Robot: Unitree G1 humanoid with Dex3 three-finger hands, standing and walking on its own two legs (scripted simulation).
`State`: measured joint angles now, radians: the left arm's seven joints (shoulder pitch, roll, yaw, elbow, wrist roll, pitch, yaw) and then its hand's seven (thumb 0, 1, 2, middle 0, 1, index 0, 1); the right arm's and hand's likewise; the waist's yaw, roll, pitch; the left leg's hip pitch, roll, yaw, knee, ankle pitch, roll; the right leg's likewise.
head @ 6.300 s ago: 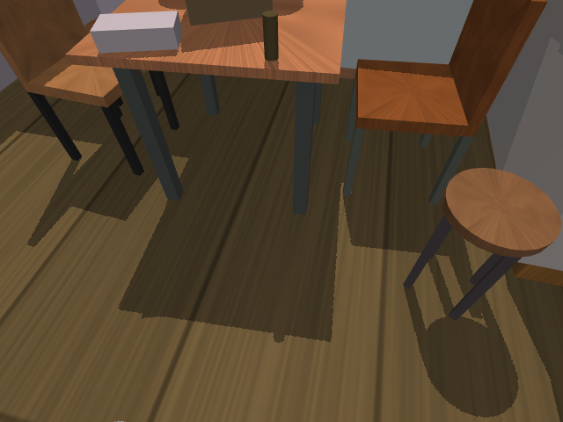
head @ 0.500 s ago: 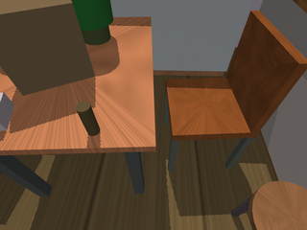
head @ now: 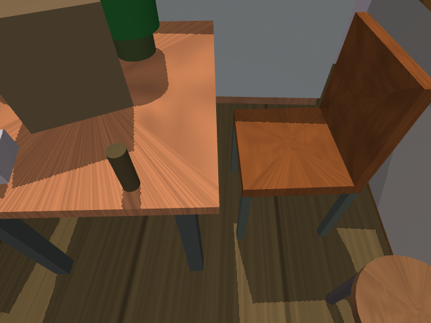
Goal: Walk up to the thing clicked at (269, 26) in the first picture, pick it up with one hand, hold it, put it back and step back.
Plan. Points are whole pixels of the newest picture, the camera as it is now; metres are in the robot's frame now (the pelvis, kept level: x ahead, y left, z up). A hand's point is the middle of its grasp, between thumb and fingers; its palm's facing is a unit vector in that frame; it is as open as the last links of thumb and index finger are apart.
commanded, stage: stand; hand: left
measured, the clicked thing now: (124, 168) +0.40 +0.22 +0.03
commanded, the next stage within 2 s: rise first in 0.18 s
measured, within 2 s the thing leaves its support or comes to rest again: neither
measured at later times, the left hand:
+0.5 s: hand (110, 308) +0.16 +0.24 -0.13, palm faces +0.15 -0.94 -0.31, open 10.4 cm
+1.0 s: hand (72, 279) +0.18 +0.27 +0.00, palm faces +0.31 -0.88 -0.37, open 17.3 cm
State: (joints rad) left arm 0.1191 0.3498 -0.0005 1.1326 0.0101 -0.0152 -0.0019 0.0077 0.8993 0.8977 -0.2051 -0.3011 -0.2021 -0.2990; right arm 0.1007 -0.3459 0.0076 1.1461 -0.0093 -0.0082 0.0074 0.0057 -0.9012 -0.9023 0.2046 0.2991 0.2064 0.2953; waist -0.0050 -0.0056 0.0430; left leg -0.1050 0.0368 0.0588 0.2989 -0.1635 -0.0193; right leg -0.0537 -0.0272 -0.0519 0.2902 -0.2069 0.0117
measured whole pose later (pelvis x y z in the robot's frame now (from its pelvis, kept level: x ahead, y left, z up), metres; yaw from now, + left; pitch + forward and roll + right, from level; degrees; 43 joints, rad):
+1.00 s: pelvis +0.00 +0.00 +0.00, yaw +0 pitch -2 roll +0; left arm 0.39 0.30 0.20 0.12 -0.05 -0.07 0.07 0.00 -0.48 0.02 -0.05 -0.05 -0.05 -0.04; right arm 0.25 -0.24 -0.10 0.61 0.04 -0.06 -0.06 0.00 0.47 -0.04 0.06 0.05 0.06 0.05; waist 0.04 0.03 0.02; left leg -0.13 0.03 0.06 0.38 -0.20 -0.01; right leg -0.08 -0.04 -0.05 0.37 -0.25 0.01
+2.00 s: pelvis -0.01 +0.00 +0.00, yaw +1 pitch -4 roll +0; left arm 0.43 0.35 0.36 -0.15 -0.04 -0.28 0.03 -0.01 -0.59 0.05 -0.06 -0.06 -0.05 -0.06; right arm 0.23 -0.24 -0.17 0.66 0.03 -0.11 -0.05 -0.01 0.50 -0.05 0.06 0.05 0.06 0.05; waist 0.06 0.04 0.05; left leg -0.11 0.03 0.04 0.37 -0.18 -0.02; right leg -0.06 -0.04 -0.07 0.39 -0.25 0.00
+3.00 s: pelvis +0.00 +0.01 -0.01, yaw +1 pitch +1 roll +0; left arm -0.14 0.53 0.57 0.45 -0.24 -0.12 -0.42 -0.01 -0.51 0.06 -0.05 -0.01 -0.04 -0.01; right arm 0.19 -0.24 -0.07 0.76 0.03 -0.12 -0.10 -0.01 0.51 -0.06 0.06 0.05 0.06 0.05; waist 0.02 0.01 -0.04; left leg -0.24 0.03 0.04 0.46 -0.23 0.00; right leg -0.17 -0.04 -0.06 0.44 -0.27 0.02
